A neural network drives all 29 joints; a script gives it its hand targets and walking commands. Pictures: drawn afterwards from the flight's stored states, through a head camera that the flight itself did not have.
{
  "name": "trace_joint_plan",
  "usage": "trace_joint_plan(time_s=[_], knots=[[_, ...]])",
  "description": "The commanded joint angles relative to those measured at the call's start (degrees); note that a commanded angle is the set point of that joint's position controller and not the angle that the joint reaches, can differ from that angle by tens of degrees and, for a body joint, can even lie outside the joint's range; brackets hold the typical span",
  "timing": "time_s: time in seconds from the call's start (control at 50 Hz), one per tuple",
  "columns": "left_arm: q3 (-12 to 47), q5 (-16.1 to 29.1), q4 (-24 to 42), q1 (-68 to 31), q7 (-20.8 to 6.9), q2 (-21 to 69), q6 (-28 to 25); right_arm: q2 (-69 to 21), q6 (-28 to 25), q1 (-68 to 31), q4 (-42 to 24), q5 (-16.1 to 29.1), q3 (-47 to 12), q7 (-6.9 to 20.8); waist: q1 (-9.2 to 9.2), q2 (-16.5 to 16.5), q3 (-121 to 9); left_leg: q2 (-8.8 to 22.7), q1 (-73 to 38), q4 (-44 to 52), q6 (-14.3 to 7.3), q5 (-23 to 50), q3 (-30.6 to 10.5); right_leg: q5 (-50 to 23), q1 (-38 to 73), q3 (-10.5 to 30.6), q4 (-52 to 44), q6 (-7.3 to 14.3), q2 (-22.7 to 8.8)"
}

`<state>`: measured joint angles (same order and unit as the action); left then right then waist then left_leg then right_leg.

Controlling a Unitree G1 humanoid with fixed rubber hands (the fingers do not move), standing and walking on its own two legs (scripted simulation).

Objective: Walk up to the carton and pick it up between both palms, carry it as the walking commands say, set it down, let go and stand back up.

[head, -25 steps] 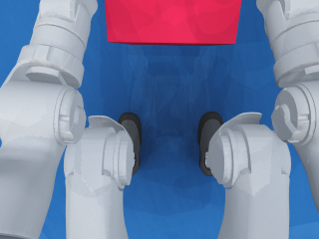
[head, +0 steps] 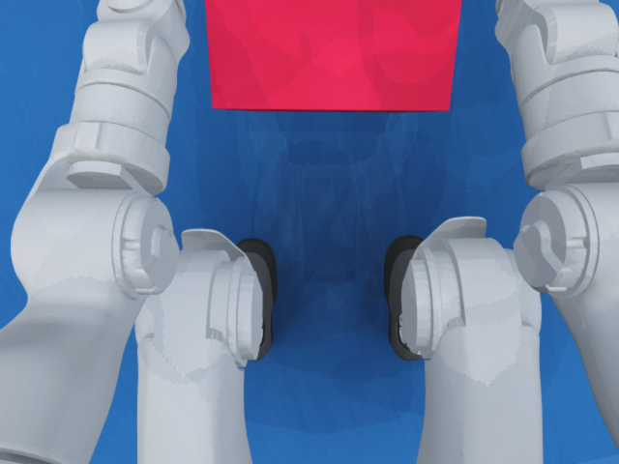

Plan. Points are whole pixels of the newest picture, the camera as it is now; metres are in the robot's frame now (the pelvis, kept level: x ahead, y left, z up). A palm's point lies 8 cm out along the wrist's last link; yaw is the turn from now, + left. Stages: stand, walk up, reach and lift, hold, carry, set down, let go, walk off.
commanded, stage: reach and lift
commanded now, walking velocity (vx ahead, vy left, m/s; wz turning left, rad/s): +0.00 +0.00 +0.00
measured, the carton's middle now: out of the picture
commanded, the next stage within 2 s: none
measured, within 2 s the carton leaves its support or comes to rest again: leaves its support in 0.30 s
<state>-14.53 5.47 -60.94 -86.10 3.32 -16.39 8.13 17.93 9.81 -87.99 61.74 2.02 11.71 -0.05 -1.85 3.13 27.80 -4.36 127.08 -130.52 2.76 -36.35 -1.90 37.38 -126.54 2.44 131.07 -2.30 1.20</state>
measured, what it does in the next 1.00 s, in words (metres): rises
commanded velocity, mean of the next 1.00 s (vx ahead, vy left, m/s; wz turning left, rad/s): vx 0.00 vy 0.00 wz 0.00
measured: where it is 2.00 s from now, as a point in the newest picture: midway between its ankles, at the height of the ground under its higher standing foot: (330, 316)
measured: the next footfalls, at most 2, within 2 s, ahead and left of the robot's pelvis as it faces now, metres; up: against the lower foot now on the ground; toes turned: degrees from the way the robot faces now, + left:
none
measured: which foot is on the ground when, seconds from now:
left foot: down 0.00-1.00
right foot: down 0.00-1.00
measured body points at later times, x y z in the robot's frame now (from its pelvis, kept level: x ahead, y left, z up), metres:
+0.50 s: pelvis -0.01 +0.00 +0.02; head +0.36 -0.02 +0.27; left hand +0.57 +0.11 -0.14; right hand +0.56 -0.19 -0.13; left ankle +0.10 +0.12 -0.32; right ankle +0.10 -0.13 -0.32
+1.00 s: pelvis +0.00 +0.00 +0.05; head +0.36 -0.03 +0.32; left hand +0.57 +0.11 -0.08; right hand +0.56 -0.19 -0.08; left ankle +0.10 +0.13 -0.32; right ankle +0.10 -0.13 -0.32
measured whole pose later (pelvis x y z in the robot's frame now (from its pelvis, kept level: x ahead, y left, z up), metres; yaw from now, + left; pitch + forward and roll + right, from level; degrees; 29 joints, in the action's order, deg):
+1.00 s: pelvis +0.00 +0.00 +0.05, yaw -1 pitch +44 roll +1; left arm -22.1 -5.1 -44.9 -77.7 9.8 -6.2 17.5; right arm 10.3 19.2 -78.4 45.9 -5.5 19.1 -8.6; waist -1.1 1.4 8.6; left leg -5.6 128.5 -117.7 4.4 -33.4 -3.5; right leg 32.9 -129.2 3.7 118.1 -3.3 5.0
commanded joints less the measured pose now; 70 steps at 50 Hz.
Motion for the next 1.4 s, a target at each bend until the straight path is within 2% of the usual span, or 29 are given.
trace_joint_plan(time_s=[0.0, 0.08, 0.16, 0.3, 0.38, 0.46, 0.52, 0.58, 0.66, 0.74, 0.88, 1.0, 1.24, 1.38], knots=[[16.9, 3.5, 6.3, -28.2, -14.1, 52.3, 0.9, -49.8, -0.1, -23.0, -7.1, 4.1, -14.3, 13.7, -4.59, -1.9, -58.4, -4.0, -23.4, 8.8, -2.1, 20.8, 4.8, -24.3, 27.2, -6.2, -10.2, 2.7, 3.9], [17.7, 4.1, 7.9, -29.4, -13.7, 52.5, 0.7, -50.2, -0.3, -24.1, -9.1, 4.8, -15.3, 13.3, -4.25, -2.2, -62.2, -4.0, -24.5, 8.9, -2.2, 22.4, 5.0, -26.1, 29.2, -6.3, -10.1, 2.7, 4.0], [19.7, 5.4, 11.5, -32.1, -12.7, 53.7, 0.5, -51.3, -0.5, -26.9, -13.3, 6.3, -17.2, 12.6, -3.89, -2.3, -71.3, -4.1, -28.6, 9.1, -1.9, 25.7, 5.3, -29.6, 33.5, -6.7, -10.1, 2.3, 4.2], [22.0, 6.9, 18.2, -37.5, -10.0, 55.3, 0.6, -52.4, -0.5, -36.3, -22.6, 9.8, -20.9, 11.2, -1.77, -2.8, -89.5, -4.0, -36.7, 10.0, -1.6, 30.3, 6.0, -34.2, 40.3, -7.4, -11.0, 1.5, 4.5], [20.5, 5.3, 18.3, -39.0, -9.2, 55.0, 1.2, -53.7, 0.4, -38.0, -21.8, 9.6, -20.2, 10.8, -0.04, -3.4, -90.1, -3.6, -35.8, 11.5, -1.7, 26.5, 6.9, -30.8, 39.6, -7.5, -12.8, 0.8, 4.8], [17.4, 2.1, 16.1, -38.3, -9.8, 56.0, 2.6, -56.2, 2.1, -35.1, -16.6, 6.8, -16.8, 11.4, 0.91, -2.9, -85.1, -3.4, -32.7, 13.6, -1.7, 21.0, 7.6, -25.1, 35.6, -7.6, -14.9, 0.7, 5.1], [15.3, -0.1, 14.9, -36.8, -10.8, 57.7, 3.9, -58.2, 3.4, -32.0, -13.7, 4.0, -14.0, 12.0, 0.59, -2.4, -82.1, -3.5, -30.6, 15.1, -1.7, 18.6, 7.9, -22.6, 33.1, -7.6, -16.4, 0.8, 5.4], [14.8, -1.1, 15.6, -36.0, -11.7, 59.7, 5.0, -59.6, 4.4, -30.5, -14.0, 2.0, -12.8, 12.5, -0.39, -1.9, -83.3, -3.9, -30.8, 16.1, -1.5, 18.9, 8.0, -22.7, 33.1, -7.8, -17.4, 0.9, 5.5], [16.7, -0.5, 19.0, -36.8, -12.0, 61.8, 6.0, -60.1, 5.3, -31.7, -18.7, 1.4, -14.0, 12.6, -1.81, -1.5, -90.4, -4.3, -33.8, 16.9, -1.2, 21.7, 7.9, -25.4, 36.0, -8.3, -18.2, 0.9, 5.7], [18.7, 0.3, 21.4, -37.1, -11.7, 62.9, 6.7, -60.5, 5.9, -33.1, -23.1, 1.9, -16.4, 12.4, -2.12, -2.0, -96.4, -4.6, -36.5, 17.6, -1.0, 24.5, 7.8, -28.5, 38.8, -8.7, -18.8, 0.6, 5.8], [17.9, -2.5, 20.8, -32.9, -11.3, 64.6, 7.2, -63.3, 6.4, -29.3, -21.9, 1.3, -17.0, 13.0, -0.46, -2.8, -96.3, -4.8, -37.3, 19.7, -0.9, 26.5, 7.4, -29.8, 36.9, -8.6, -20.3, 0.1, 6.4], [18.6, -2.8, 22.0, -30.4, -11.4, 65.7, 7.8, -66.2, 7.1, -27.1, -22.5, 1.4, -18.2, 12.3, 0.78, -4.1, -99.7, -5.0, -36.9, 21.8, -0.7, 27.8, 8.0, -31.6, 39.8, -8.3, -22.4, -0.2, 6.9], [17.7, -4.4, 21.8, -26.7, -12.8, 67.6, 9.1, -68.2, 8.0, -23.6, -22.2, -1.2, -16.5, 11.1, 0.39, -4.3, -98.7, -5.4, -34.7, 27.4, -0.3, 24.3, 8.3, -29.5, 42.8, -7.3, -28.3, 0.1, 7.5], [16.6, -5.7, 21.2, -25.5, -13.1, 68.7, 9.8, -69.9, 8.8, -22.3, -21.4, -2.4, -15.5, 11.2, 0.80, -4.2, -98.8, -5.5, -35.5, 30.4, -0.3, 22.1, 8.4, -27.3, 43.7, -7.2, -31.2, 0.1, 7.7]])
